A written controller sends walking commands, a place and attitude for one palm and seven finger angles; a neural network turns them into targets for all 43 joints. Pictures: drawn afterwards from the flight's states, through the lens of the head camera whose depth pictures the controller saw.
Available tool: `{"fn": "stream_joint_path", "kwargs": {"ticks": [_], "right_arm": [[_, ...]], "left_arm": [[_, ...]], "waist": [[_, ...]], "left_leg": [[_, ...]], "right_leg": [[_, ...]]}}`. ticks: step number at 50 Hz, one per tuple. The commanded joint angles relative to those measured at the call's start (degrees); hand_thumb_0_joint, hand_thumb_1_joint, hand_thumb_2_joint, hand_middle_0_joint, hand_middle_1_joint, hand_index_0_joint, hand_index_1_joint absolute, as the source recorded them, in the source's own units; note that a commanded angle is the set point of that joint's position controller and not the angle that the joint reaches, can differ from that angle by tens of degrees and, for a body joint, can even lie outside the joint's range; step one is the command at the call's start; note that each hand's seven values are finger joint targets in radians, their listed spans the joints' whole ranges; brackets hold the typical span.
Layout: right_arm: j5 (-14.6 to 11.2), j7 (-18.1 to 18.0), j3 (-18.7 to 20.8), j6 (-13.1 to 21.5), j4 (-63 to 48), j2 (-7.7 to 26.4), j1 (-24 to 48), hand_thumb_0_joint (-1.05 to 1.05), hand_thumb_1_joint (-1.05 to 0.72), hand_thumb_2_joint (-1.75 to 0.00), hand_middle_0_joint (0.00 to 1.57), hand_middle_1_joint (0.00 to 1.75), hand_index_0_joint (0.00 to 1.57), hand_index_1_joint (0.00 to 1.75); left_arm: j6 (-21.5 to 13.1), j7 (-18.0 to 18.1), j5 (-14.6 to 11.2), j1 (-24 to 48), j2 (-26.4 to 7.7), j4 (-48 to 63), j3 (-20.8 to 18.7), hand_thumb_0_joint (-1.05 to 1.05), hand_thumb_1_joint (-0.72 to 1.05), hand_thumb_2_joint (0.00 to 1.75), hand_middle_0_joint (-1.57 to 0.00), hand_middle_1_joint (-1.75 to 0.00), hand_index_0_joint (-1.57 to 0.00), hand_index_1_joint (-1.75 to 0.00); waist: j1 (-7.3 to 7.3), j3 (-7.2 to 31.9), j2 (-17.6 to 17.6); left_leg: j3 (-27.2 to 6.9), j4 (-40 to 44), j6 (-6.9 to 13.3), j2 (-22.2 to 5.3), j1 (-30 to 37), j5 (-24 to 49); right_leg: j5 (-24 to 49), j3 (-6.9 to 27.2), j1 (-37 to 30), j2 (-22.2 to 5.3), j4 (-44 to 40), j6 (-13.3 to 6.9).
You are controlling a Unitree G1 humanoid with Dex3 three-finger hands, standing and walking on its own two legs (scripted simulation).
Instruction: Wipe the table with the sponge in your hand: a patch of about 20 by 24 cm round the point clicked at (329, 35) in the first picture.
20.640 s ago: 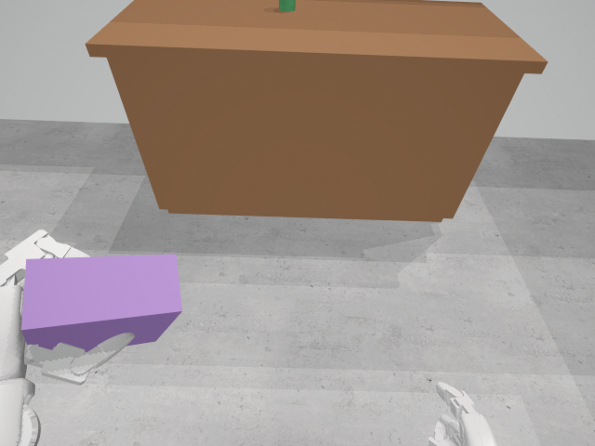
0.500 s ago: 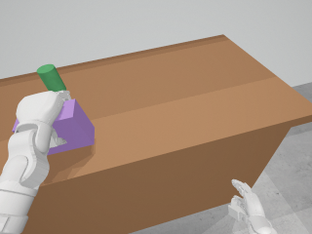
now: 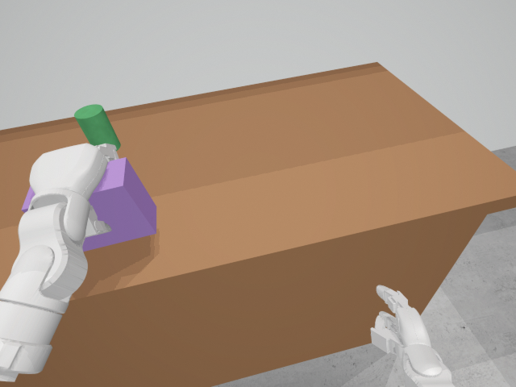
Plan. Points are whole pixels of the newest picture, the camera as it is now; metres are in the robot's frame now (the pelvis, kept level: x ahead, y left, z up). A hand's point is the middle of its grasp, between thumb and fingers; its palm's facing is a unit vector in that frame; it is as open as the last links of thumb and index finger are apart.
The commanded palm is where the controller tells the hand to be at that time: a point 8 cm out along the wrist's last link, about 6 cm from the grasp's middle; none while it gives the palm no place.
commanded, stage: move the sponge above the wiping area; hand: left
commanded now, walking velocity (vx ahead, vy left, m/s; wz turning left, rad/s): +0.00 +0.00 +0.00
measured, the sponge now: (104, 215) +0.30 +0.31 +0.13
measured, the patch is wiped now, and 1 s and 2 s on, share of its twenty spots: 0.00 0.00 0.00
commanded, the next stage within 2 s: none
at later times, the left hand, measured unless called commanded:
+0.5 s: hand (97, 199) +0.29 +0.29 +0.17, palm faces +0.07 -0.04 -1.00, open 9.8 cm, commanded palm +0.25 +0.29 +0.25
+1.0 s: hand (98, 202) +0.28 +0.28 +0.18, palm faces +0.11 -0.04 -0.99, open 9.8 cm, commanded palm +0.24 +0.28 +0.26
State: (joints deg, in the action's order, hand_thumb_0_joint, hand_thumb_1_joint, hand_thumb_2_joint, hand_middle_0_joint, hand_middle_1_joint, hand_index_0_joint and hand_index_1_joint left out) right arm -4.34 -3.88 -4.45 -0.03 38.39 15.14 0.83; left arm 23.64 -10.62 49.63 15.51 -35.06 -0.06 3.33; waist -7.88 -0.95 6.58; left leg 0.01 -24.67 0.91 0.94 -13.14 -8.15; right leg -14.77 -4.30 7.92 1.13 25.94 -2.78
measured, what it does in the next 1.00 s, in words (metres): stands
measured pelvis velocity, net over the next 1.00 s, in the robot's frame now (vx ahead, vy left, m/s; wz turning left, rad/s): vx -0.01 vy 0.00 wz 0.00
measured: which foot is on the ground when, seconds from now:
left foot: down 0.00-1.00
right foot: down 0.00-1.00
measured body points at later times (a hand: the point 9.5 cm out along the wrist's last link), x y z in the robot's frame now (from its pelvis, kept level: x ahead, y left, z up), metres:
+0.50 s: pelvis +0.00 +0.00 +0.00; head -0.01 -0.05 +0.45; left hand +0.28 +0.29 +0.23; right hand +0.25 -0.20 -0.08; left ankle +0.06 +0.11 -0.74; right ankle +0.00 -0.09 -0.74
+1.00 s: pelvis -0.01 +0.00 +0.00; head -0.02 -0.04 +0.45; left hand +0.27 +0.28 +0.23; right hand +0.26 -0.18 -0.07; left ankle +0.06 +0.11 -0.74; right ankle +0.00 -0.09 -0.74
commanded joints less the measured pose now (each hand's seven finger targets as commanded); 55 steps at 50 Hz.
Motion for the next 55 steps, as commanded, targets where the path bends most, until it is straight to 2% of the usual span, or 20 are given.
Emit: {"fn": "stream_joint_path", "kwargs": {"ticks": [1, 3, 5, 8, 13, 17, 19, 22, 26, 28, 31, 33, 36, 41, 43, 47, 48, 51, 53, 55], "right_arm": [[0.32, -0.52, 2.34, 3.36, -10.46, 5.07, 11.5, 0.0, -0.9, -0.9, 0.2, 0.3, 0.2, 0.3], [0.2, -0.44, 2.27, 3.81, -11.08, 4.93, 12.17, 0.0, -0.9, -0.9, 0.2, 0.3, 0.2, 0.3], [0.42, -0.29, 2.32, 3.68, -10.78, 4.78, 11.27, 0.0, -0.9, -0.9, 0.2, 0.3, 0.2, 0.3], [0.5, -0.38, 2.38, 3.31, -10.62, 5.57, 12.09, 0.0, -0.9, -0.9, 0.2, 0.3, 0.2, 0.3], [0.11, -0.65, 2.28, 3.38, -10.78, 5.43, 12.68, 0.0, -0.9, -0.9, 0.2, 0.3, 0.2, 0.3], [0.13, -0.93, 2.71, 3.67, -10.36, 5.37, 10.55, 0.0, -0.9, -0.9, 0.2, 0.3, 0.2, 0.3], [0.42, -1.13, 2.69, 4.45, -10.75, 5.4, 10.4, 0.0, -0.9, -0.9, 0.2, 0.3, 0.2, 0.3], [0.37, -0.91, 2.79, 4.35, -10.41, 5.11, 10.04, 0.0, -0.9, -0.9, 0.2, 0.3, 0.2, 0.3], [0.78, -0.81, 2.94, 4.08, -9.86, 5.58, 10.56, 0.0, -0.9, -0.9, 0.2, 0.3, 0.2, 0.3], [0.51, -0.45, 2.47, 4.06, -10.64, 5.28, 12.8, 0.0, -0.9, -0.9, 0.2, 0.3, 0.2, 0.3], [0.64, 0.18, 2.66, 2.78, -10.41, 5.46, 12.16, 0.0, -0.9, -0.9, 0.2, 0.3, 0.2, 0.3], [0.13, 0.22, 2.36, 2.6, -11.02, 5.38, 14.0, 0.0, -0.9, -0.9, 0.2, 0.3, 0.2, 0.3], [0.07, 0.12, 2.37, 1.95, -11.1, 5.66, 12.73, 0.0, -0.9, -0.9, 0.2, 0.3, 0.2, 0.3], [0.21, -0.72, 2.26, 2.87, -11.14, 5.18, 11.6, 0.0, -0.9, -0.9, 0.2, 0.3, 0.2, 0.3], [-0.1, -1.22, 1.91, 4.05, -11.61, 4.59, 12.86, 0.0, -0.9, -0.9, 0.2, 0.3, 0.2, 0.3], [0.61, -1.24, 2.66, 4.6, -10.01, 4.59, 11.07, 0.0, -0.9, -0.9, 0.2, 0.3, 0.2, 0.3], [0.46, -1.31, 2.37, 4.99, -10.57, 4.62, 12.79, 0.0, -0.9, -0.9, 0.2, 0.3, 0.2, 0.3], [0.71, -0.68, 2.74, 3.91, -8.97, 5.37, 11.67, 0.0, -0.9, -0.9, 0.2, 0.3, 0.2, 0.3], [0.29, -0.48, 2.54, 3.6, -9.44, 5.64, 13.5, 0.0, -0.9, -0.9, 0.2, 0.3, 0.2, 0.3], [-0.06, -0.03, 2.26, 2.97, -10.24, 5.09, 13.28, 0.0, -0.9, -0.9, 0.2, 0.3, 0.2, 0.3]], "left_arm": [[-1.35, 1.77, 1.88, 19.79, -13.9, 11.33, -7.56, 0.0, 0.1, 1.3, -1.2, -1.6, -1.2, -1.6], [-1.99, 2.01, 1.67, 17.82, -17.54, 13.74, -11.6, 0.0, 0.1, 1.3, -1.2, -1.6, -1.2, -1.6], [-2.19, 2.17, 1.2, 16.5, -15.67, 13.52, -10.6, 0.0, 0.1, 1.3, -1.2, -1.6, -1.2, -1.6], [-1.54, 3.11, 0.76, 15.26, -20.55, 12.05, -15.87, 0.0, 0.1, 1.3, -1.2, -1.6, -1.2, -1.6], [-1.26, 3.23, 0.26, 16.72, -19.63, 12.22, -14.47, 0.0, 0.1, 1.3, -1.2, -1.6, -1.2, -1.6], [-2.13, 1.98, 0.47, 18.43, -15.32, 11.06, -9.16, 0.0, 0.1, 1.3, -1.2, -1.6, -1.2, -1.6], [-3.14, 1.79, 0.69, 18.52, -16.54, 13.31, -10.26, 0.0, 0.1, 1.3, -1.2, -1.6, -1.2, -1.6], [-3.71, 2.22, 0.79, 18.37, -15.43, 14.22, -9.5, 0.0, 0.1, 1.3, -1.2, -1.6, -1.2, -1.6], [-2.8, 4.1, 0.93, 18.65, -17.81, 12.23, -12.92, 0.0, 0.1, 1.3, -1.2, -1.6, -1.2, -1.6], [-1.72, 4.92, 0.94, 18.46, -19.97, 15.15, -15.3, 0.0, 0.1, 1.3, -1.2, -1.6, -1.2, -1.6], [0.98, 4.38, 0.0, 12.91, -16.22, 12.98, -12.91, 0.0, 0.1, 1.3, -1.2, -1.6, -1.2, -1.6], [2.56, 3.55, -0.09, 11.16, -17.34, 13.35, -14.09, 0.0, 0.1, 1.3, -1.2, -1.6, -1.2, -1.6], [3.14, 1.33, 0.03, 11.28, -14.75, 13.07, -10.12, 0.0, 0.1, 1.3, -1.2, -1.6, -1.2, -1.6], [-0.11, -0.08, 1.06, 15.72, -15.39, 16.12, -8.8, 0.0, 0.1, 1.3, -1.2, -1.6, -1.2, -1.6], [-2.19, 0.83, 1.55, 20.54, -17.37, 18.79, -10.19, 0.0, 0.1, 1.3, -1.2, -1.6, -1.2, -1.6], [-4.04, 4.19, 1.34, 21.4, -16.34, 17.26, -10.82, 0.0, 0.1, 1.3, -1.2, -1.6, -1.2, -1.6], [-3.41, 4.97, 1.47, 21.34, -18.64, 17.8, -13.39, 0.0, 0.1, 1.3, -1.2, -1.6, -1.2, -1.6], [-0.3, 5.84, 1.1, 19.25, -15.02, 10.72, -11.03, 0.0, 0.1, 1.3, -1.2, -1.6, -1.2, -1.6], [1.65, 5.65, 1.06, 17.04, -18.53, 10.79, -14.3, 0.0, 0.1, 1.3, -1.2, -1.6, -1.2, -1.6], [2.82, 4.04, 0.37, 15.72, -13.31, 11.61, -9.41, 0.0, 0.1, 1.3, -1.2, -1.6, -1.2, -1.6]], "waist": [[0.81, 15.91, -0.89], [0.06, 17.13, -0.99], [0.28, 16.07, -1.9], [-0.51, 14.37, -2.9], [0.05, 14.32, -0.46], [1.48, 13.81, -1.69], [0.95, 16.48, -1.11], [1.04, 14.71, -1.3], [-0.29, 15.67, -3.02], [-1.21, 17.02, 0.77], [-1.01, 15.19, -3.32], [-1.15, 14.13, -2.7], [0.2, 13.21, -4.14], [1.29, 13.53, -2.66], [1.18, 14.19, 0.12], [0.04, 15.28, -0.09], [-0.81, 15.54, 0.88], [-0.82, 13.66, -1.29], [-1.47, 14.55, -2.09], [-0.52, 14.66, -2.93]], "left_leg": [[-2.77, 1.48, 0.62, 0.84, 9.29, 5.63], [-3.28, 0.98, 0.59, 0.78, 9.57, 6.38], [-2.65, 0.68, 0.57, 0.64, 8.81, 7.51], [-2.87, 0.78, 0.44, 0.68, 7.4, 6.46], [-2.6, 0.77, 0.39, 0.99, 7.56, 5.17], [-2.52, 0.68, 0.73, 0.89, 8.15, 4.08], [-2.8, 0.27, 0.91, 0.96, 9.21, 5.53], [-3.07, 0.98, 0.81, 0.82, 9.44, 5.59], [-2.77, 1.29, 0.5, 0.73, 8.83, 6.37], [-3.21, 1.57, 0.06, 0.93, 8.86, 7.2], [-2.29, 1.47, 0.13, 0.53, 7.29, 8.47], [-2.39, 1.29, 0.16, 0.63, 6.85, 7.15], [-2.11, 1.1, 0.52, 0.48, 6.61, 5.65], [-2.98, 0.86, 0.93, 0.7, 8.69, 4.07], [-3.62, 1.14, 0.87, 0.77, 10.1, 2.79], [-3.95, 2.48, 0.35, 0.69, 10.78, 4.0], [-4.22, 2.66, 0.23, 0.68, 10.58, 3.7], [-3.22, 3.2, -0.18, 0.43, 8.06, 4.09], [-3.02, 2.66, -0.26, 0.53, 7.46, 4.62], [-2.46, 2.5, -0.2, 0.41, 6.98, 5.5]], "right_leg": [[6.96, 5.01, 1.06, -1.0, -5.29, -1.29], [8.07, 6.91, -0.04, -0.78, -4.62, -1.81], [9.46, 5.85, 0.14, -1.36, -4.59, -1.29], [9.04, 7.77, -0.02, -1.1, -4.85, -1.63], [7.16, 7.82, 0.56, -1.27, -5.18, -1.45], [6.29, 6.0, 2.16, -1.53, -5.66, -0.71], [7.83, 6.07, 0.72, -1.36, -4.99, -1.27], [7.3, 5.58, 1.82, -1.19, -5.34, -1.0], [8.16, 6.03, 0.23, -1.2, -5.22, -1.34], [8.7, 8.02, -1.22, -0.93, -4.45, -2.14], [10.99, 5.67, -1.27, -1.21, -4.34, -1.2], [9.78, 7.45, -0.39, -0.93, -4.36, -1.46], [8.75, 5.35, 1.16, -1.14, -4.67, -0.6], [5.93, 5.79, 2.75, -0.92, -5.45, -0.86], [3.64, 7.58, 3.28, -0.44, -5.77, -1.62], [4.1, 5.9, 1.65, -0.52, -5.92, -1.73], [3.8, 8.16, 0.99, -0.23, -5.8, -2.49], [4.49, 5.77, 0.64, -0.73, -6.06, -1.89], [5.5, 8.39, -0.41, -0.75, -5.6, -2.22], [6.92, 5.8, -0.36, -1.14, -5.12, -1.27]]}}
